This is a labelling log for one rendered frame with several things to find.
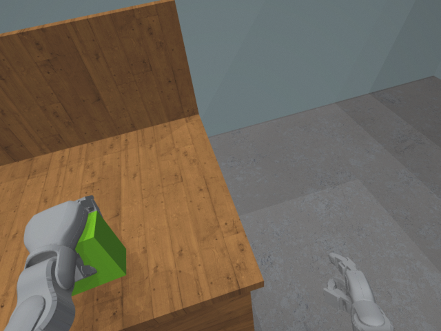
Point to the robot right forearm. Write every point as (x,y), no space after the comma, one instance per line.
(369,316)

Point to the sponge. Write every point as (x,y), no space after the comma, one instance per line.
(100,248)

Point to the table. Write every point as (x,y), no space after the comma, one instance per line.
(104,105)

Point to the robot left hand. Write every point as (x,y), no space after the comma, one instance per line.
(62,224)

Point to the robot left forearm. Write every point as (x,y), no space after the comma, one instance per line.
(44,291)

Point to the robot right hand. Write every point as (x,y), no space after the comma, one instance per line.
(342,294)

